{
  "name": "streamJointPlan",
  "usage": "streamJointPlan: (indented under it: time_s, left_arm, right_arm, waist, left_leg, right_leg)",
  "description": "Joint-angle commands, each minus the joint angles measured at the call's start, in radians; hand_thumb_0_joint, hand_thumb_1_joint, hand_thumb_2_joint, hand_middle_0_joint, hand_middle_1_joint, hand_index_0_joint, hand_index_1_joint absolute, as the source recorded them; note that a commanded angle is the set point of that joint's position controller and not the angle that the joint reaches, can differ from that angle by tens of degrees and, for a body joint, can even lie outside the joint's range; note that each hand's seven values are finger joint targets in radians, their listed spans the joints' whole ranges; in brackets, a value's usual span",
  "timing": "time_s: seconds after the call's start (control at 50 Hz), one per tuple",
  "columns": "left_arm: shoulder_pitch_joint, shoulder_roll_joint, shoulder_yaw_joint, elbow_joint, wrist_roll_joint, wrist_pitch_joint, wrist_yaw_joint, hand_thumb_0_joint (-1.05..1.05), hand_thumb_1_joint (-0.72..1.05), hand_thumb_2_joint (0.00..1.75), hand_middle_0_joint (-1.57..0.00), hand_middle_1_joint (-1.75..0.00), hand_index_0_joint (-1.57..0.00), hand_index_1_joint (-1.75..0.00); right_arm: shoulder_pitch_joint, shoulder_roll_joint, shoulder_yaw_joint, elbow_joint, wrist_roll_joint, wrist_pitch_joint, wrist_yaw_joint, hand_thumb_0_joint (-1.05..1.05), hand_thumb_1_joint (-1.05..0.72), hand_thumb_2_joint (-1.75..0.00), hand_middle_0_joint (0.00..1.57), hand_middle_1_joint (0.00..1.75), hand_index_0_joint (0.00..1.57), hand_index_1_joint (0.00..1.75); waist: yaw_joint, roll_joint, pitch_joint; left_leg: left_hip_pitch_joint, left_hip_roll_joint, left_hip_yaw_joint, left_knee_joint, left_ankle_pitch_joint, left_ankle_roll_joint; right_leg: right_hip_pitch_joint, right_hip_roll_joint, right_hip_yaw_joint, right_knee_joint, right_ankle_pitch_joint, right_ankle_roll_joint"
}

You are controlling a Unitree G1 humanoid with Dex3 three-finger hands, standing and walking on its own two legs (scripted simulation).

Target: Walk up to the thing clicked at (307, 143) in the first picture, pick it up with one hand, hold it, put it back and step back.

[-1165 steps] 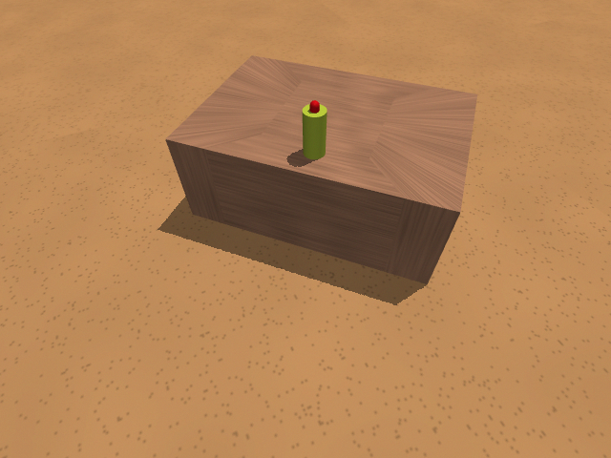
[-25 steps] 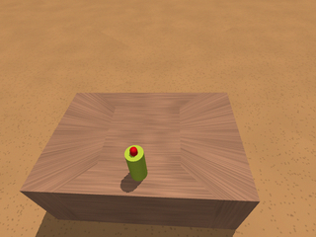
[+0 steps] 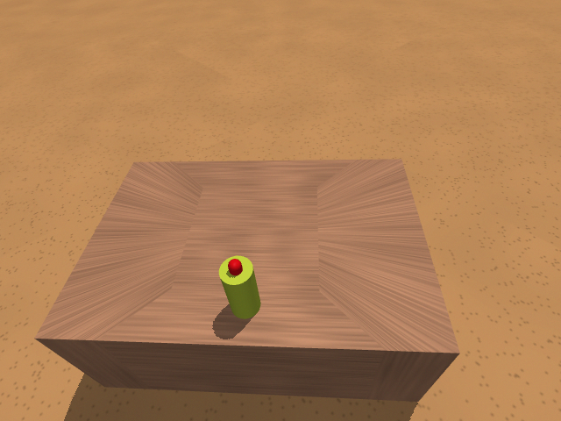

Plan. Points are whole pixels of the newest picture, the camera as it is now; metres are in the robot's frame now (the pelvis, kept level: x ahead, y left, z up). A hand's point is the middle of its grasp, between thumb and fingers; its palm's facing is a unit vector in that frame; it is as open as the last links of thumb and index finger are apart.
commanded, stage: home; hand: left
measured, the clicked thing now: (240, 285) +0.48 +0.14 -0.26
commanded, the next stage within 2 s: stand in 0.48 s
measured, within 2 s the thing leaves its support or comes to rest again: neither
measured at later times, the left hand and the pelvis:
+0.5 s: hand out of the picture +0.08 +0.24 -0.15, palm faces +0.00 -0.93 -0.37, open 17.6 cm; pelvis +0.01 -0.01 +0.00, yaw +0 degrees
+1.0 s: hand out of the picture +0.09 +0.24 -0.15, palm faces +0.00 -0.93 -0.36, open 10.2 cm; pelvis +0.01 -0.01 +0.00, yaw -1 degrees
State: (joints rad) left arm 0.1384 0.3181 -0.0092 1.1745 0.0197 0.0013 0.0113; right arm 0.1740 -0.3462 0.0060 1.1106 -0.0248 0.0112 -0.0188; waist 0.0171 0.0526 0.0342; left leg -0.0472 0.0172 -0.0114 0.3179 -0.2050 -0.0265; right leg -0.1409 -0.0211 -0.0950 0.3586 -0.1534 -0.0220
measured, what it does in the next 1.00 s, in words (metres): stands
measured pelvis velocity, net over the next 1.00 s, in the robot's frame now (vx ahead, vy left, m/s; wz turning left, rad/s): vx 0.01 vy -0.01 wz -0.01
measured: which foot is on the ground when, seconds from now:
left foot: down 0.00-1.00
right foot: down 0.00-1.00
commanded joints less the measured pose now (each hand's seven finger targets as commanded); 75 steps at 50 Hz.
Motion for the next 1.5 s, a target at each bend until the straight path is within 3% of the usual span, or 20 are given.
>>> streamJointPlan:
  time_s: [0.0,0.12,0.3,0.46,0.56,0.6,0.62,0.68,0.78,0.82,0.88,0.94,1.02,1.04,1.1,1.26,1.48]
  left_arm:
    - [-0.053,0.221,0.04,-0.049,0.001,-0.021,0.019,0.0,-0.58,0.05,-0.05,-0.05,-0.05,-0.05]
    - [-0.056,0.224,0.043,-0.045,0.0,-0.023,0.016,0.0,-0.57,0.05,-0.05,-0.06,-0.05,-0.05]
    - [-0.068,0.225,0.05,-0.048,-0.005,-0.026,0.014,0.0,-0.59,0.04,-0.04,-0.05,-0.05,-0.05]
    - [-0.082,0.23,0.054,-0.053,-0.005,-0.022,0.012,0.0,-0.6,0.04,-0.04,-0.05,-0.05,-0.05]
    - [-0.091,0.226,0.057,-0.062,-0.005,-0.026,0.011,0.0,-0.6,0.03,-0.04,-0.05,-0.05,-0.05]
    - [-0.091,0.227,0.056,-0.064,-0.008,-0.027,0.01,0.0,-0.44,0.19,-0.2,-0.21,-0.2,-0.21]
    - [-0.089,0.226,0.056,-0.064,-0.008,-0.027,0.009,0.0,-0.36,0.27,-0.2,-0.29,-0.2,-0.29]
    - [-0.086,0.224,0.054,-0.067,-0.008,-0.028,0.009,0.0,-0.12,0.51,-0.2,-0.3,-0.2,-0.3]
    - [-0.087,0.23,0.055,-0.067,-0.008,-0.027,0.011,0.0,0.28,0.9,-0.2,-0.3,-0.2,-0.3]
    - [-0.082,0.225,0.055,-0.07,-0.006,-0.027,0.01,0.0,0.44,0.9,-0.2,-0.3,-0.2,-0.3]
    - [-0.093,0.235,0.059,-0.073,-0.006,-0.027,0.009,0.0,0.68,0.9,-0.2,-0.3,-0.2,-0.3]
    - [-0.094,0.242,0.061,-0.078,-0.008,-0.028,0.007,0.0,0.9,0.9,-0.2,-0.3,-0.2,-0.3]
    - [-0.086,0.232,0.059,-0.077,-0.007,-0.031,0.005,0.0,0.9,0.9,-0.2,-0.3,-0.2,-0.3]
    - [-0.092,0.233,0.058,-0.081,-0.006,-0.032,0.005,0.0,0.9,0.9,-0.2,-0.3,-0.2,-0.3]
    - [-0.082,0.236,0.059,-0.076,-0.009,-0.031,0.004,0.0,0.9,0.9,-0.2,-0.3,-0.2,-0.3]
    - [-0.084,0.236,0.057,-0.082,-0.01,-0.033,0.005,0.0,0.9,0.9,-0.2,-0.3,-0.2,-0.3]
    - [-0.082,0.237,0.055,-0.083,-0.011,-0.03,0.002,0.0,0.9,0.9,-0.2,-0.3,-0.2,-0.3]
  right_arm:
    - [-0.028,-0.187,-0.036,-0.053,0.004,-0.023,-0.01,0.0,-0.9,-0.9,0.2,0.3,0.2,0.3]
    - [-0.038,-0.188,-0.035,-0.049,0.006,-0.023,-0.008,0.0,-0.9,-0.9,0.2,0.3,0.2,0.3]
    - [-0.045,-0.194,-0.032,-0.05,0.005,-0.029,-0.01,0.0,-0.9,-0.9,0.2,0.3,0.2,0.3]
    - [-0.041,-0.193,-0.032,-0.047,0.006,-0.024,-0.008,0.0,-0.9,-0.9,0.2,0.3,0.2,0.3]
    - [-0.042,-0.196,-0.034,-0.051,0.004,-0.029,-0.01,0.0,-0.9,-0.9,0.2,0.3,0.2,0.3]
    - [-0.045,-0.196,-0.033,-0.051,0.003,-0.031,-0.009,0.0,-0.9,-0.9,0.2,0.3,0.2,0.3]
    - [-0.044,-0.196,-0.033,-0.049,0.004,-0.033,-0.009,0.0,-0.9,-0.9,0.2,0.3,0.2,0.3]
    - [-0.044,-0.202,-0.034,-0.048,0.005,-0.032,-0.01,0.0,-0.9,-0.9,0.2,0.3,0.2,0.3]
    - [-0.042,-0.203,-0.037,-0.046,0.004,-0.027,-0.006,0.0,-0.9,-0.9,0.2,0.3,0.2,0.3]
    - [-0.048,-0.201,-0.039,-0.049,0.004,-0.027,-0.005,0.0,-0.9,-0.9,0.2,0.3,0.2,0.3]
    - [-0.049,-0.196,-0.038,-0.048,0.004,-0.028,-0.004,0.0,-0.9,-0.9,0.2,0.3,0.2,0.3]
    - [-0.045,-0.2,-0.041,-0.048,0.003,-0.03,-0.002,0.0,-0.9,-0.9,0.2,0.3,0.2,0.3]
    - [-0.048,-0.197,-0.04,-0.049,0.005,-0.031,-0.001,0.0,-0.9,-0.9,0.2,0.3,0.2,0.3]
    - [-0.052,-0.2,-0.04,-0.052,0.004,-0.031,-0.001,0.0,-0.9,-0.9,0.2,0.3,0.2,0.3]
    - [-0.046,-0.194,-0.038,-0.046,0.006,-0.03,0.0,0.0,-0.9,-0.9,0.2,0.3,0.2,0.3]
    - [-0.043,-0.198,-0.037,-0.047,0.004,-0.031,0.0,0.0,-0.9,-0.9,0.2,0.3,0.2,0.3]
    - [-0.045,-0.202,-0.037,-0.043,0.007,-0.035,-0.001,0.0,-0.9,-0.9,0.2,0.3,0.2,0.3]
  waist:
    - [-0.007,-0.057,-0.012]
    - [-0.004,-0.058,-0.016]
    - [-0.008,-0.047,-0.054]
    - [-0.009,-0.055,-0.01]
    - [-0.013,-0.042,-0.046]
    - [-0.012,-0.046,-0.046]
    - [-0.011,-0.045,-0.054]
    - [-0.012,-0.054,-0.075]
    - [-0.014,-0.067,-0.041]
    - [-0.013,-0.058,-0.053]
    - [-0.013,-0.057,-0.008]
    - [-0.016,-0.046,-0.02]
    - [-0.012,-0.052,-0.025]
    - [-0.016,-0.051,-0.044]
    - [-0.011,-0.061,-0.016]
    - [-0.015,-0.054,-0.038]
    - [-0.013,-0.059,-0.038]
  left_leg:
    - [-0.091,0.091,-0.084,-0.062,0.078,0.042]
    - [-0.088,0.093,-0.081,-0.065,0.075,0.039]
    - [-0.061,0.1,-0.073,-0.063,0.124,0.036]
    - [-0.084,0.097,-0.074,-0.066,0.066,0.031]
    - [-0.075,0.106,-0.071,-0.066,0.106,0.033]
    - [-0.07,0.107,-0.071,-0.071,0.125,0.033]
    - [-0.059,0.108,-0.073,-0.073,0.13,0.029]
    - [-0.045,0.109,-0.068,-0.061,0.164,0.031]
    - [-0.071,0.103,-0.063,-0.065,0.103,0.032]
    - [-0.062,0.102,-0.058,-0.059,0.104,0.032]
    - [-0.085,0.105,-0.065,-0.08,0.066,0.033]
    - [-0.073,0.109,-0.065,-0.081,0.065,0.034]
    - [-0.08,0.11,-0.067,-0.082,0.065,0.036]
    - [-0.063,0.112,-0.062,-0.075,0.082,0.037]
    - [-0.079,0.106,-0.064,-0.086,0.061,0.033]
    - [-0.069,0.111,-0.06,-0.074,0.084,0.036]
    - [-0.052,0.116,-0.063,-0.082,0.097,0.03]
  right_leg:
    - [0.043,-0.111,0.152,-0.1,-0.022,0.002]
    - [0.053,-0.11,0.152,-0.106,-0.011,0.006]
    - [0.085,-0.116,0.147,-0.079,0.136,0.0]
    - [0.049,-0.111,0.155,-0.112,0.009,0.004]
    - [0.084,-0.118,0.153,-0.083,0.119,-0.005]
    - [0.085,-0.116,0.148,-0.075,0.149,-0.004]
    - [0.087,-0.114,0.145,-0.073,0.145,-0.002]
    - [0.1,-0.118,0.143,-0.062,0.215,0.001]
    - [0.087,-0.112,0.147,-0.084,0.129,0.008]
    - [0.088,-0.114,0.149,-0.08,0.138,0.004]
    - [0.055,-0.108,0.152,-0.099,0.044,-0.001]
    - [0.055,-0.11,0.16,-0.101,0.033,-0.007]
    - [0.067,-0.109,0.157,-0.093,0.043,-0.003]
    - [0.07,-0.113,0.16,-0.089,0.087,-0.006]
    - [0.061,-0.107,0.159,-0.1,0.045,0.0]
    - [0.076,-0.114,0.162,-0.085,0.102,-0.005]
    - [0.063,-0.11,0.161,-0.081,0.096,-0.004]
